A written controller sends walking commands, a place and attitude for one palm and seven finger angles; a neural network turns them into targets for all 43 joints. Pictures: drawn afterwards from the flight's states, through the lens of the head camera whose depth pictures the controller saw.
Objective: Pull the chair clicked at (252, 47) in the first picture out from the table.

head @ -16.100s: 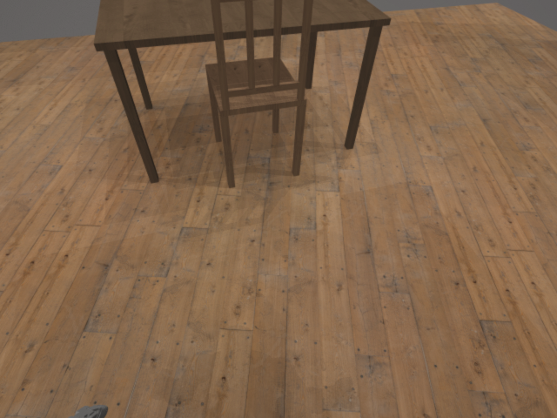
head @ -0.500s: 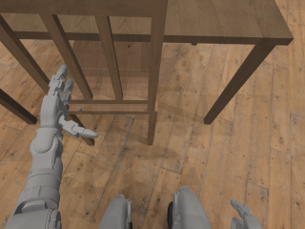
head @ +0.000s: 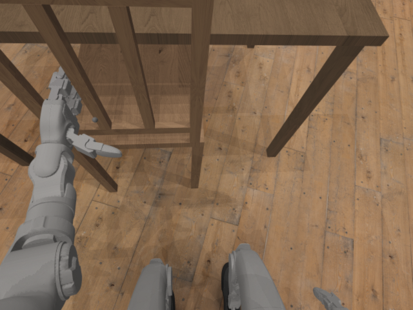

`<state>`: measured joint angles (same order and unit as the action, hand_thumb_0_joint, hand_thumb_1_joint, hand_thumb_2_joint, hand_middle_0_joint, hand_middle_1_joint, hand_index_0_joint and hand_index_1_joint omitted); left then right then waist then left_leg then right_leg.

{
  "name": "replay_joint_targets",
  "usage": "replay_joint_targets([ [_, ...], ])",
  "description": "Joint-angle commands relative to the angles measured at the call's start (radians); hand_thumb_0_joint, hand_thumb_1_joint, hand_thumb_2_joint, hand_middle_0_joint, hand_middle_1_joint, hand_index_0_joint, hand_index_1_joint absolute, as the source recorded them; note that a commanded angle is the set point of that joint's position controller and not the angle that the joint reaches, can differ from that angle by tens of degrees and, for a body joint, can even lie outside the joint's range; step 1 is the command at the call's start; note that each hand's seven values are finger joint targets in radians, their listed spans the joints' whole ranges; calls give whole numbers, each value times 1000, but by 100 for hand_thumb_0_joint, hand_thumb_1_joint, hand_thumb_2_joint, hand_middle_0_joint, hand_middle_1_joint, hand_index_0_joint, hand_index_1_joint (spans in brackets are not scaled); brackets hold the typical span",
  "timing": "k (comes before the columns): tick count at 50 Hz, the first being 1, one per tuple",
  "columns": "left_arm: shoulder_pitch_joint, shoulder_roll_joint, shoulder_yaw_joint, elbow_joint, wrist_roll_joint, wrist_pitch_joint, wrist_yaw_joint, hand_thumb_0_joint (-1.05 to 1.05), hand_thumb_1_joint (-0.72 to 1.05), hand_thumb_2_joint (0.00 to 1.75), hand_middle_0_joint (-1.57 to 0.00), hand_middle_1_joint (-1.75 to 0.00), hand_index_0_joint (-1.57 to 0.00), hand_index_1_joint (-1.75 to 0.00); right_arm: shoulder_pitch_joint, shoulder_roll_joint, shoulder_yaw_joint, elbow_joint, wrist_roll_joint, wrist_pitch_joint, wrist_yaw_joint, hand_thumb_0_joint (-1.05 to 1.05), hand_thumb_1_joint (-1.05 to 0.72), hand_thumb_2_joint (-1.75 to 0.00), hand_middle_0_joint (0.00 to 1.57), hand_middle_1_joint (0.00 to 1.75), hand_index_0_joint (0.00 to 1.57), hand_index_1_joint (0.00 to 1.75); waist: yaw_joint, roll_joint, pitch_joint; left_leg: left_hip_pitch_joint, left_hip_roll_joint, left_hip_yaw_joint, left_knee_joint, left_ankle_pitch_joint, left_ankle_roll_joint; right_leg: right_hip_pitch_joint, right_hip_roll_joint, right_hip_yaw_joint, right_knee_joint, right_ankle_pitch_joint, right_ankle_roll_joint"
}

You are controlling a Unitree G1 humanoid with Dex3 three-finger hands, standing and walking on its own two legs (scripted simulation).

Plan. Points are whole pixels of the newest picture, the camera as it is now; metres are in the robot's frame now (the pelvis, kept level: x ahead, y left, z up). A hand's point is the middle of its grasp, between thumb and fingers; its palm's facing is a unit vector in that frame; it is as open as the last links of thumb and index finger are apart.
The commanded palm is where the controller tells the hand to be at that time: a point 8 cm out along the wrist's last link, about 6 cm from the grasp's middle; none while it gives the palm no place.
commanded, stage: push the fingers through the gap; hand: left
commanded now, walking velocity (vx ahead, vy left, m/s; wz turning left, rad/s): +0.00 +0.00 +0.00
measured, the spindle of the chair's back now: (81, 82) +0.53 +0.22 +0.05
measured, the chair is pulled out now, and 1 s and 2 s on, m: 0.00 0.00 0.00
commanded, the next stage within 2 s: hook a spindle and tug to test in 0.76 s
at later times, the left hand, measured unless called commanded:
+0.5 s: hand (98, 102) +0.50 +0.19 +0.02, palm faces +0.02 -1.00 -0.05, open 16.9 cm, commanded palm +0.48 +0.23 +0.03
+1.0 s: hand (96, 102) +0.50 +0.20 +0.02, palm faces +0.01 -1.00 -0.04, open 16.7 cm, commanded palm +0.48 +0.24 +0.03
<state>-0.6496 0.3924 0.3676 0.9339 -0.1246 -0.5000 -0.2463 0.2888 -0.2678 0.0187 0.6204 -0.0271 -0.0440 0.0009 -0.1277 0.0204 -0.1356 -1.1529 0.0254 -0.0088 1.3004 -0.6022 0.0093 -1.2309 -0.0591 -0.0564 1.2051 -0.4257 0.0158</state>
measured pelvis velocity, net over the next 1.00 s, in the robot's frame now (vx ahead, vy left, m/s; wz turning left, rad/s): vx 0.01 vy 0.01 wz -0.02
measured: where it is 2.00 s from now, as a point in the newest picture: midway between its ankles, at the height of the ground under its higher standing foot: outside the picture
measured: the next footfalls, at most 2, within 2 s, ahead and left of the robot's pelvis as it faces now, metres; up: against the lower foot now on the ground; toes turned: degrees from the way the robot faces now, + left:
none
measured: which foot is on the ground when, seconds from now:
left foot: down 0.00-1.00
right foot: down 0.00-1.00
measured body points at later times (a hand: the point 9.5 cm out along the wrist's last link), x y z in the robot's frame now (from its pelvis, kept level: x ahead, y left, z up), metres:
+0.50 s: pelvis +0.00 +0.00 -0.01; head +0.17 +0.02 +0.41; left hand +0.50 +0.25 +0.03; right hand +0.04 -0.27 -0.12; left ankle +0.00 +0.11 -0.62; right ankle +0.07 -0.14 -0.62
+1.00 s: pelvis +0.01 +0.01 +0.00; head +0.18 +0.03 +0.41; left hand +0.50 +0.25 +0.02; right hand +0.05 -0.26 -0.12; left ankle +0.00 +0.11 -0.62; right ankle +0.07 -0.14 -0.62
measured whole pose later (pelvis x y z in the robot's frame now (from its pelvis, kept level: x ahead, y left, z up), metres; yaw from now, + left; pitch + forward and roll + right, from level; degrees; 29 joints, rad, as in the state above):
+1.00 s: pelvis +0.01 +0.01 +0.00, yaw -1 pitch +28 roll -3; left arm -0.79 0.46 0.42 1.06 -0.08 -0.49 -0.24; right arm 0.29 -0.26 0.04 0.60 -0.04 0.06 0.02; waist -0.17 0.03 -0.13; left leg -1.19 0.03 -0.02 1.31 -0.62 0.02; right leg -1.26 -0.05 -0.06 1.19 -0.43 0.02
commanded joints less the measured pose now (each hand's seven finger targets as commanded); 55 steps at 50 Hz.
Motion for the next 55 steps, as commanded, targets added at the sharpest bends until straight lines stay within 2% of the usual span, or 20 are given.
replay_joint_targets([
  [1, -381, 204, 24, -190, -12, -67, -8, 0, -50, 30, -6, -8, -6, -8, 133, -169, -67, -64, 3, -10, -10, 0, -90, -90, 20, 30, 20, 30, -12, 105, -523, 263, -22, -37, -178, 432, -7, 353, 52, 17, -95, 224, -39],
  [8, -465, 250, 52, -154, 11, -71, 11, 0, -50, 30, -6, -8, -6, -8, 149, -170, -64, -59, -4, 15, -7, 0, -90, -90, 20, 30, 20, 30, -22, 98, -517, 235, -21, -44, -173, 405, -3, 346, 53, 18, -93, 207, -37],
  [11, -505, 238, 35, -116, 18, -75, 10, 0, -50, 30, -6, -8, -6, -8, 153, -169, -61, -50, -7, 22, -6, 0, -90, -90, 20, 30, 20, 30, -45, 104, -511, 238, -21, -45, -165, 403, -2, 324, 55, 17, -96, 203, -36],
  [13, -530, 268, 58, -77, 20, -69, 9, 0, -50, 30, -6, -8, -6, -8, 155, -172, -57, -47, -8, 27, -7, 0, -90, -90, 20, 30, 20, 30, -49, 102, -491, 203, -23, -40, -160, 373, 4, 324, 55, 21, -99, 188, -35],
  [14, -544, 294, 78, -68, 23, -68, 9, 0, -50, 30, -6, -8, -6, -8, 158, -174, -55, -48, -9, 31, -9, 0, -90, -90, 20, 30, 20, 30, -46, 85, -502, 178, -25, -39, -155, 362, 7, 344, 55, 26, -96, 190, -35],
  [16, -555, 308, 79, -53, 35, -69, 5, 0, -50, 30, -6, -8, -6, -8, 164, -174, -52, -50, -12, 35, -9, 0, -90, -90, 20, 30, 20, 30, -44, 123, -519, 205, -24, -46, -157, 376, 4, 326, 57, 21, -90, 186, -38],
  [18, -586, 297, 68, -51, 35, -66, 5, 0, -50, 30, -6, -8, -6, -8, 168, -175, -52, -48, -14, 41, -7, 0, -90, -90, 20, 30, 20, 30, -59, 124, -539, 214, -21, -47, -144, 396, 6, 315, 58, 21, -88, 201, -36],
  [20, -554, 321, 96, -65, 28, -69, -1, 0, -50, 30, -6, -8, -6, -8, 175, -176, -54, -58, -14, 47, -6, 0, -90, -90, 20, 30, 20, 30, -45, 125, -580, 229, -21, -49, -140, 441, 4, 344, 59, 21, -77, 242, -38],
  [23, -561, 298, 71, -67, 30, -57, -9, 0, -50, 30, -6, -8, -6, -8, 175, -175, -54, -56, -12, 59, -1, 0, -90, -90, 20, 30, 20, 30, -54, 115, -561, 221, -18, -47, -142, 426, 6, 339, 59, 21, -88, 236, -34],
  [26, -557, 307, 80, -105, 24, -58, -7, 0, -50, 30, -6, -8, -6, -8, 175, -176, -55, -60, -13, 65, 0, 0, -90, -90, 20, 30, 20, 30, -45, 157, -589, 262, -15, -52, -148, 452, 0, 332, 60, 17, -87, 240, -37],
  [27, -540, 314, 88, -91, 24, -53, -5, 0, -50, 30, -6, -8, -6, -8, 175, -175, -55, -61, -11, 68, 0, 0, -90, -90, 20, 30, 20, 30, -42, 133, -579, 247, -16, -51, -149, 443, 1, 341, 62, 16, -88, 237, -36],
  [29, -557, 287, 64, -99, 24, -51, -1, 0, -50, 30, -6, -8, -6, -8, 174, -172, -54, -59, -11, 70, 1, 0, -90, -90, 20, 30, 20, 30, -56, 131, -561, 234, -16, -47, -150, 430, 5, 343, 60, 19, -96, 238, -33],
  [33, -524, 308, 83, -121, 27, -57, 8, 0, -50, 30, -6, -8, -6, -8, 178, -171, -55, -61, -13, 74, 4, 0, -90, -90, 20, 30, 20, 30, -42, 141, -580, 257, -16, -47, -156, 455, 1, 360, 62, 18, -97, 256, -36],
  [34, -491, 318, 96, -107, 28, -55, 8, 0, -50, 30, -6, -8, -6, -8, 177, -171, -55, -63, -11, 76, 5, 0, -90, -90, 20, 30, 20, 30, -32, 136, -567, 250, -15, -44, -158, 458, 0, 364, 63, 17, -97, 258, -37],
  [37, -527, 288, 69, -76, 26, -51, 8, 0, -50, 30, -6, -8, -6, -8, 173, -171, -52, -56, -10, 79, 2, 0, -90, -90, 20, 30, 20, 30, -55, 114, -501, 218, -15, -43, -160, 416, 5, 337, 63, 17, -106, 229, -34],
  [40, -532, 319, 90, -100, 27, -65, 10, 0, -50, 30, -6, -8, -6, -8, 173, -172, -52, -64, -12, 79, 0, 0, -90, -90, 20, 30, 20, 30, -44, 147, -533, 256, -16, -48, -165, 445, 0, 337, 63, 13, -97, 235, -39],
  [43, -497, 292, 78, -120, 22, -71, 7, 0, -50, 30, -6, -8, -6, -8, 170, -168, -56, -65, -14, 81, 6, 0, -90, -90, 20, 30, 20, 30, -39, 149, -569, 291, -11, -49, -155, 505, -6, 345, 64, 11, -93, 276, -38],
  [46, -491, 286, 73, -56, 23, -55, 2, 0, -50, 30, -11, -24, -11, -24, 169, -172, -51, -61, -10, 87, 4, 0, -90, -90, 20, 30, 20, 30, -53, 106, -496, 227, -14, -46, -161, 447, 1, 337, 64, 10, -98, 249, -36],
  [51, -519, 313, 90, -114, 21, -69, 4, 0, -50, 30, -20, -52, -20, -52, 168, -172, -53, -67, -12, 89, 2, 0, -90, -90, 20, 30, 20, 30, -44, 137, -549, 275, -13, -52, -158, 491, -5, 344, 64, 10, -92, 269, -38],
  [55, -510, 248, 43, -129, 12, -70, 2, 0, -50, 30, -27, -74, -27, -74, 167, -168, -58, -63, -12, 88, 4, 0, -90, -90, 20, 30, 20, 30, -56, 143, -555, 314, -8, -59, -154, 528, -11, 319, 65, 2, -93, 275, -38],
])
